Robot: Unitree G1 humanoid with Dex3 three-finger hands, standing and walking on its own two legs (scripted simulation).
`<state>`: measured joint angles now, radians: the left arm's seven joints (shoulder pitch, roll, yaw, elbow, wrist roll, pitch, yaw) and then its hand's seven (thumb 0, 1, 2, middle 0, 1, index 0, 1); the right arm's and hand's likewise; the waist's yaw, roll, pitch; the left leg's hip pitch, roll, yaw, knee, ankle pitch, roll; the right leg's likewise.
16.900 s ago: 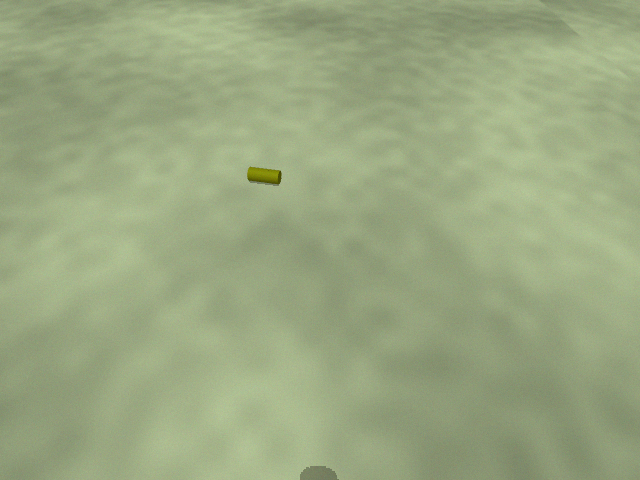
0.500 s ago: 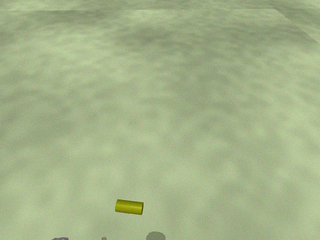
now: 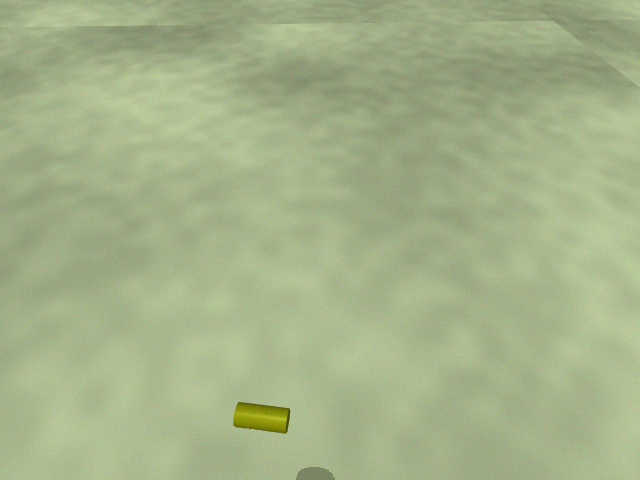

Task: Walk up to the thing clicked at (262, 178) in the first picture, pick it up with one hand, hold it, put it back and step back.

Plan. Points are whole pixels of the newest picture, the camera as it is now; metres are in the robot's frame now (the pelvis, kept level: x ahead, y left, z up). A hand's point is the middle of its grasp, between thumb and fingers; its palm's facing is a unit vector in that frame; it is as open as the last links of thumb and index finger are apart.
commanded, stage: walk up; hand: left
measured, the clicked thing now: (262, 417) +0.43 +0.22 -0.75
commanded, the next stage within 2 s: stand in 0.06 s
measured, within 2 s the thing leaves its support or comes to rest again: neither
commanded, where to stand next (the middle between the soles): +0.04 +0.00 m, yaw -2 degrees
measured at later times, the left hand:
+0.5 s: hand out of the picture +0.06 +0.25 -0.15, palm faces -0.03 -0.94 -0.34, open 7.4 cm
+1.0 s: hand out of the picture +0.06 +0.24 -0.16, palm faces -0.04 -0.94 -0.34, open 7.4 cm
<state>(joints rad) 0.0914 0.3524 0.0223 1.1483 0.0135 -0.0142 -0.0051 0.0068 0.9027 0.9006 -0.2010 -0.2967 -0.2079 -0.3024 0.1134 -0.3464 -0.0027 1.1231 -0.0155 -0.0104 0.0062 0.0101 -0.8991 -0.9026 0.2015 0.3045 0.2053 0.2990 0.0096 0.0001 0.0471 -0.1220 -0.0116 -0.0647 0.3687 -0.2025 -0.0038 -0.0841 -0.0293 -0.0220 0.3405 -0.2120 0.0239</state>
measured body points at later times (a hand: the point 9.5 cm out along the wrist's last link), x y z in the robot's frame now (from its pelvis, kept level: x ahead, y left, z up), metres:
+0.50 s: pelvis -0.02 -0.01 +0.00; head -0.01 -0.01 +0.45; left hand +0.06 +0.30 -0.13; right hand +0.07 -0.31 -0.13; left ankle +0.00 +0.12 -0.75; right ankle -0.02 -0.13 -0.75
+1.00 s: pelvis -0.01 -0.01 +0.00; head +0.00 -0.01 +0.45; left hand +0.06 +0.29 -0.13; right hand +0.05 -0.31 -0.13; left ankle +0.00 +0.12 -0.75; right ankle -0.02 -0.13 -0.75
